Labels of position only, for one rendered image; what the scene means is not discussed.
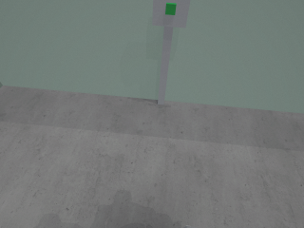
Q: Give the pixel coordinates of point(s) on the panel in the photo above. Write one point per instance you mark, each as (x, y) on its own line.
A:
(169, 22)

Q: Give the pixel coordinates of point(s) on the button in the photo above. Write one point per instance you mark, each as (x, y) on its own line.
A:
(170, 8)

